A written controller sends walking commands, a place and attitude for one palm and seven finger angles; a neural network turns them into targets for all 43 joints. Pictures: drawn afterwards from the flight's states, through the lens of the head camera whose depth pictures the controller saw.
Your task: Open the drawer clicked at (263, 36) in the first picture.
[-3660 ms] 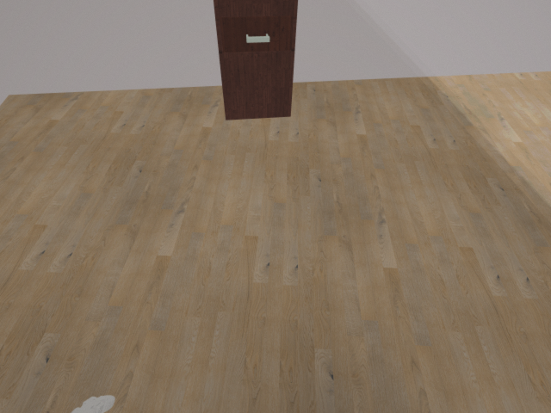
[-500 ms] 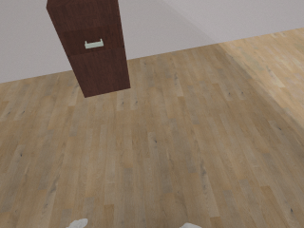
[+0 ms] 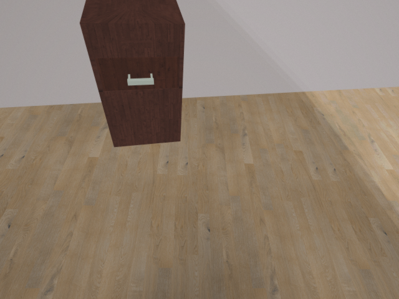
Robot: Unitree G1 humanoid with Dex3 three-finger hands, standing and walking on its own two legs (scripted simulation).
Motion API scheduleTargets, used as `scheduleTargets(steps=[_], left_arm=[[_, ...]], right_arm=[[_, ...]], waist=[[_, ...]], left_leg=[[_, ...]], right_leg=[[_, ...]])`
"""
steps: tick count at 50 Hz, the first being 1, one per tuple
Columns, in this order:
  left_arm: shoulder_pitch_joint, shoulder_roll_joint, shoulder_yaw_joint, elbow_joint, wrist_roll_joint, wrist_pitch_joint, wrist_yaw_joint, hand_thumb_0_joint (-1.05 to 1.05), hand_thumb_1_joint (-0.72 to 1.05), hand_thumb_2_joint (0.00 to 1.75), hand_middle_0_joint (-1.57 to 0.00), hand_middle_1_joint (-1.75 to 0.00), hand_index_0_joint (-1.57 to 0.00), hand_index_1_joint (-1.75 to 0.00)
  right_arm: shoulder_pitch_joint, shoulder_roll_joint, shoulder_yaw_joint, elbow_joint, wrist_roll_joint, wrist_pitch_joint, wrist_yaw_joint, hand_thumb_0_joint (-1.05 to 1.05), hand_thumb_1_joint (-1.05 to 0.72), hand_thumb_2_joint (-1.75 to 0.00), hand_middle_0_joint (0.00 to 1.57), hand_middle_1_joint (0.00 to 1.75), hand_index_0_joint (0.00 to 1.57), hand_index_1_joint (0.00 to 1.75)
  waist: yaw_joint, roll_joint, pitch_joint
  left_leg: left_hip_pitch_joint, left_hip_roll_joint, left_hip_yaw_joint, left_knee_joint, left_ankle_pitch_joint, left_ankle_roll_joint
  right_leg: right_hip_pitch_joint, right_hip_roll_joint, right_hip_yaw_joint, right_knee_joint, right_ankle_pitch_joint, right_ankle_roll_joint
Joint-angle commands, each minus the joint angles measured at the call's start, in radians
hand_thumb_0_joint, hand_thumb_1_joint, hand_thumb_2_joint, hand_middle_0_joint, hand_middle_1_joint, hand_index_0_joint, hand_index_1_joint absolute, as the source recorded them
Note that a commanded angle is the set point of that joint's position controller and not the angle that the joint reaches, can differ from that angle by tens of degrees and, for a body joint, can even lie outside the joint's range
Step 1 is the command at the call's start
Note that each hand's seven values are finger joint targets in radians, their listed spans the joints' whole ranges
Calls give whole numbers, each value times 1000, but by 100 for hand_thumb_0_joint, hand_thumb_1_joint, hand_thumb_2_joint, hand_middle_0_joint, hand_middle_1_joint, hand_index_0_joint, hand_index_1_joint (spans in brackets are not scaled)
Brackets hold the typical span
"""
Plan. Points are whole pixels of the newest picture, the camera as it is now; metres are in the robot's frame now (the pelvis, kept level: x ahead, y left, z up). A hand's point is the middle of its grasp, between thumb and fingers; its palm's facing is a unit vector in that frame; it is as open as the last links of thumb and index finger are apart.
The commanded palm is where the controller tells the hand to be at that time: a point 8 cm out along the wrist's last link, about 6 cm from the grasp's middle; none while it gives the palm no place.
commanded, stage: walk to a spot facing it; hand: left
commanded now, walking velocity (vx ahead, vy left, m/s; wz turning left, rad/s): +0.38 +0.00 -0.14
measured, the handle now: (140, 78) +1.09 +0.36 -0.23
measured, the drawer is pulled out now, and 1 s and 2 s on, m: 0.00 0.00 0.00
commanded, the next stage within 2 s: turn to face it in 0.60 s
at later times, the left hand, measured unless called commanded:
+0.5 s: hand (167, 222) +0.33 +0.10 -0.16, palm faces -0.04 -0.98 -0.19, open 7.4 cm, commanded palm none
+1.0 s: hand (148, 228) +0.32 +0.15 -0.19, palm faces +0.23 -0.96 -0.16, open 7.4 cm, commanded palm none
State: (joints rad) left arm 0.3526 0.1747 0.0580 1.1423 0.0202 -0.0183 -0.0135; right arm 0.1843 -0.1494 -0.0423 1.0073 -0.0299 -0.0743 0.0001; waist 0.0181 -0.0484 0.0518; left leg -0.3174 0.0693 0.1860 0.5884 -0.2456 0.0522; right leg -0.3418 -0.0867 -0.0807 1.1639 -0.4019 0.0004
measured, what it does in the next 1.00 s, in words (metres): walks ahead: right foot, then left foot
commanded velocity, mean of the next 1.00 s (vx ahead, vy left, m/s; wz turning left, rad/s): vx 0.21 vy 0.00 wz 0.17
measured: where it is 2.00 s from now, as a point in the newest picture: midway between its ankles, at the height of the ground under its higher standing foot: (185, 239)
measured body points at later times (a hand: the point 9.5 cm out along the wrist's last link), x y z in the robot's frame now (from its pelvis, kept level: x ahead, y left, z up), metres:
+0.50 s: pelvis +0.21 -0.07 -0.01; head +0.24 -0.09 +0.44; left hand +0.33 +0.15 -0.14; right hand +0.12 -0.27 -0.17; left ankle +0.10 +0.07 -0.65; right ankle +0.27 -0.16 -0.73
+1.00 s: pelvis +0.37 -0.02 -0.01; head +0.40 +0.02 +0.44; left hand +0.31 +0.20 -0.18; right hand +0.52 -0.23 -0.13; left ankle +0.44 +0.07 -0.73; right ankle +0.30 -0.16 -0.65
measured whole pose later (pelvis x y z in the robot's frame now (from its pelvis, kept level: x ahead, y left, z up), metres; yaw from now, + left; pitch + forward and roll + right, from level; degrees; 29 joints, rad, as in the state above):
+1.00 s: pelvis +0.37 -0.02 -0.01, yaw +8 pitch -2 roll -2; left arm 0.31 0.18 0.05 1.08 0.01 0.01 0.02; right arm 0.11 -0.17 -0.03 0.96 -0.02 -0.02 0.00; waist 0.04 -0.04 0.10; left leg -0.39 0.03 0.15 0.61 -0.20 0.08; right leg -0.34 -0.09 -0.11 1.14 -0.53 0.06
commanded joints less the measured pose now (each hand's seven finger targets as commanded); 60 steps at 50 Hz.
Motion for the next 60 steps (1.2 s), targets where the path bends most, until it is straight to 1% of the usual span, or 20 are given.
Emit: scheduleTargets(steps=[1,6,15,17,18,19,20,21,24,28,38,41,42,43,44,45,46,48,51,60], left_arm=[[-1,26,8,-79,12,-13,-3,0,90,90,-20,-30,-20,-30],[-89,25,14,-122,13,10,-7,0,90,90,-20,-30,-20,-30],[-286,28,8,-201,6,-10,-14,0,90,90,-20,-30,-20,-30],[-221,47,15,-184,8,-20,-12,0,90,90,-20,-30,-20,-30],[-108,64,21,-147,11,-27,-10,0,90,90,-20,-30,-20,-30],[44,117,35,-97,16,-40,-4,0,90,90,-20,-30,-20,-30],[174,237,65,-65,22,-51,10,0,90,90,-20,-30,-20,-30],[219,292,69,-53,-3,-49,14,0,90,90,-20,-30,-20,-30],[-2,163,35,-103,-5,-52,24,0,90,90,-20,-30,-20,-30],[-49,67,7,-102,5,-70,29,0,90,90,-20,-30,-20,-30],[25,125,-1,-83,7,-59,38,0,90,90,-20,-30,-20,-30],[13,158,8,-94,3,-46,42,0,90,90,-20,-30,-20,-30],[8,158,8,-92,1,-39,43,0,90,90,-20,-30,-20,-30],[13,140,8,-113,-8,-32,42,0,90,90,-20,-30,-20,-30],[53,84,-2,-138,-28,-25,36,0,90,90,-20,-30,-20,-30],[21,106,-4,-157,-18,-15,44,0,90,90,-20,-30,-20,-30],[-12,96,1,-165,-14,-8,46,0,90,90,-20,-30,-20,-30],[-39,86,4,-141,-6,2,41,0,90,90,-20,-30,-20,-30],[13,66,6,-122,-3,27,38,0,90,90,-20,-30,-20,-30],[-70,49,3,-176,6,43,39,0,90,90,-20,-30,-20,-30]], right_arm=[[154,-116,-21,25,9,-14,-21,0,-90,-90,20,30,20,30],[201,-118,-29,49,12,-19,-24,0,-90,-90,20,30,20,30],[288,-132,-31,103,-1,-7,-16,0,-90,-90,20,30,20,30],[278,-138,-32,109,-1,-2,-15,0,-90,-90,20,30,20,30],[262,-139,-31,107,2,0,-15,0,-90,-90,20,30,20,30],[253,-128,-28,104,10,-2,-9,0,-90,-90,20,30,20,30],[281,-64,-17,79,22,-6,0,0,-90,-90,20,30,20,30],[245,-74,-11,43,23,-1,-1,0,-90,-90,20,30,20,30],[148,-59,-22,44,18,13,-3,0,-90,-90,20,30,20,30],[231,-12,-20,80,5,55,2,0,-90,-90,20,30,20,30],[-36,-34,-6,-51,9,61,35,0,-90,-90,20,30,20,30],[25,-73,-11,-49,7,61,26,0,-90,-90,20,30,20,30],[107,-105,-20,-28,3,59,23,0,-90,-90,20,30,20,30],[217,-181,-37,-12,-4,52,13,0,-90,-90,20,30,20,30],[274,-290,-55,-10,-2,45,0,0,-90,-90,20,30,20,30],[266,-309,-49,0,18,55,-9,0,-90,-90,20,30,20,30],[197,-282,-49,-19,17,55,-14,0,-90,-90,20,30,20,30],[52,-208,-29,-60,15,50,-22,0,-90,-90,20,30,20,30],[-4,-178,-19,-74,15,49,-22,0,-90,-90,20,30,20,30],[43,-176,-38,-59,3,68,-14,0,-90,-90,20,30,20,30]], waist=[[-19,168,-1],[-18,113,30],[-64,157,76],[-27,122,43],[27,95,-8],[93,32,-94],[126,-224,-214],[113,-240,-241],[38,-48,-49],[-48,-35,-11],[2,-53,55],[-34,-58,1],[-71,-22,-50],[-114,124,-149],[-111,414,-233],[-110,335,-286],[-84,231,-205],[-44,217,-123],[-6,165,-107],[-35,173,-76]], left_leg=[[132,235,-238,-410,46,49],[203,245,-184,-457,84,97],[284,256,-93,-376,226,84],[249,244,-75,-274,300,65],[225,205,-32,-137,371,40],[123,153,7,87,356,5],[-132,38,59,417,-31,-40],[-270,-24,-61,636,-328,-46],[-299,89,-180,721,-114,-38],[-221,91,-166,605,3,-63],[-221,46,-53,147,56,-63],[-53,6,-37,55,60,-38],[89,-12,-40,-22,149,-32],[286,76,-153,-83,443,3],[453,342,-488,-133,877,146],[409,382,-497,-179,829,204],[324,362,-459,-215,674,197],[175,287,-396,-255,487,138],[71,210,-295,-302,350,105],[59,188,-378,-380,-81,123]], right_leg=[[-205,-62,56,35,145,12],[-294,-80,46,-115,218,37],[-194,-28,-32,-519,210,6],[-42,12,-61,-581,197,-14],[103,43,-85,-634,226,-24],[325,9,-24,-658,228,-54],[552,-259,333,-746,212,-135],[578,-381,562,-878,258,-199],[264,-322,337,-921,211,-153],[112,-238,55,-959,337,-94],[266,-239,-113,-872,672,-88],[271,-247,-135,-718,799,-70],[234,-224,-159,-572,775,-42],[120,-146,-192,-363,547,10],[-110,12,-171,-64,-178,70],[-96,17,-20,60,-295,47],[-141,-12,12,89,-231,42],[-160,-52,50,69,-113,61],[-80,-36,47,-20,-16,66],[-47,-2,31,-306,-21,58]])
